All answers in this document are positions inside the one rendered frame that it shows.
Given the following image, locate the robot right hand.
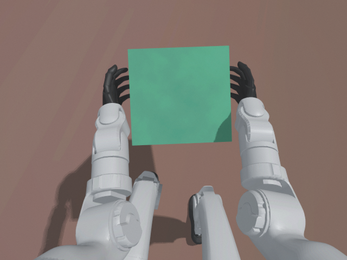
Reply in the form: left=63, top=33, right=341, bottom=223
left=230, top=61, right=257, bottom=104

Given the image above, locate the robot left upper arm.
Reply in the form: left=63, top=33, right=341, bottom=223
left=33, top=199, right=142, bottom=260

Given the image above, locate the robot right foot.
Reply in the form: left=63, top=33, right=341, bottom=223
left=189, top=194, right=202, bottom=244

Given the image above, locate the robot right upper arm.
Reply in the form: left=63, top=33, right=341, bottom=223
left=236, top=188, right=347, bottom=260

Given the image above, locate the carton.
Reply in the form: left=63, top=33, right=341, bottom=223
left=128, top=45, right=232, bottom=146

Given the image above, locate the left robot forearm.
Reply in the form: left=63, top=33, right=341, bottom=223
left=75, top=103, right=132, bottom=236

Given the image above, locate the right robot forearm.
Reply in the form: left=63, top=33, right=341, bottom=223
left=235, top=97, right=299, bottom=201

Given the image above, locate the robot left hand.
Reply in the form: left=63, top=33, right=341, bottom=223
left=102, top=64, right=130, bottom=105

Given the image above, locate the robot left thigh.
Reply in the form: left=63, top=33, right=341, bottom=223
left=124, top=176, right=163, bottom=260

